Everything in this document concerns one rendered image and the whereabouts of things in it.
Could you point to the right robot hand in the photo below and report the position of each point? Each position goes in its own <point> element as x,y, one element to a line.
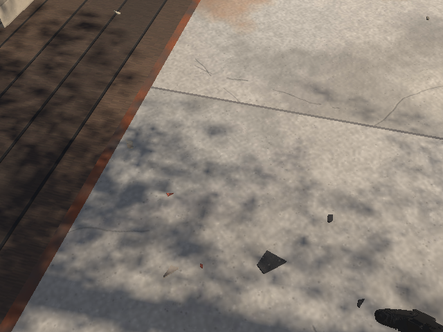
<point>407,321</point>

